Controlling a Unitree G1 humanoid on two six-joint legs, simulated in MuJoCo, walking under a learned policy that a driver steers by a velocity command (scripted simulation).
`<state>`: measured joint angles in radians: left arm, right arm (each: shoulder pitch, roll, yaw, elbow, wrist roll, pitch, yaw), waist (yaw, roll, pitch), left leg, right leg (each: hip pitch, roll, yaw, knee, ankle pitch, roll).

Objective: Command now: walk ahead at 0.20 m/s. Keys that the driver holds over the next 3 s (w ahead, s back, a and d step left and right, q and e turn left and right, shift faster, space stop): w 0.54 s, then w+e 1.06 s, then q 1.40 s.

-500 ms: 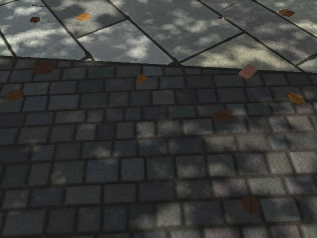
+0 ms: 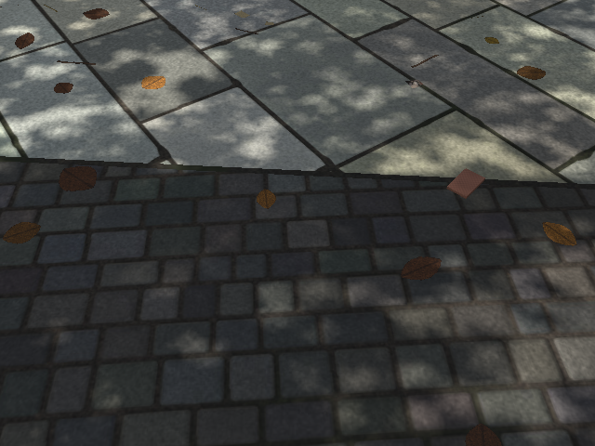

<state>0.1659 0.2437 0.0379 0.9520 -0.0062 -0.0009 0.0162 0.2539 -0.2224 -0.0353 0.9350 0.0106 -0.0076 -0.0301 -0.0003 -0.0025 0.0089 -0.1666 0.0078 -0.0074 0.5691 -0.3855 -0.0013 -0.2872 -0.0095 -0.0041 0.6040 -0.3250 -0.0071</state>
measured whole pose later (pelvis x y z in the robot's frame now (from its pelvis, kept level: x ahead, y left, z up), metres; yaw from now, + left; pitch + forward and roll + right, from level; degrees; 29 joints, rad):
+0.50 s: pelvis +0.18 -0.01 +0.01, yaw +0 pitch +1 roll -1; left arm 0.43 0.23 0.04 1.06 -0.02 -0.08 0.01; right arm -0.01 -0.24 -0.04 0.83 0.03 -0.08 0.03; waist 0.10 0.02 0.03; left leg -0.60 0.06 0.02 0.57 0.00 0.02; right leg 0.14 0.02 -0.03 0.16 -0.32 -0.02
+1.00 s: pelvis +0.46 +0.02 +0.01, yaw -12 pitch +0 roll +3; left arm 0.13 0.25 0.07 0.88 -0.02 -0.04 -0.02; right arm 0.31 -0.25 -0.06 0.99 -0.01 -0.10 -0.02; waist -0.05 -0.02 0.01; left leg 0.06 -0.05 0.24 0.19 -0.26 0.03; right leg -0.69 -0.12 0.03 0.74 0.06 -0.04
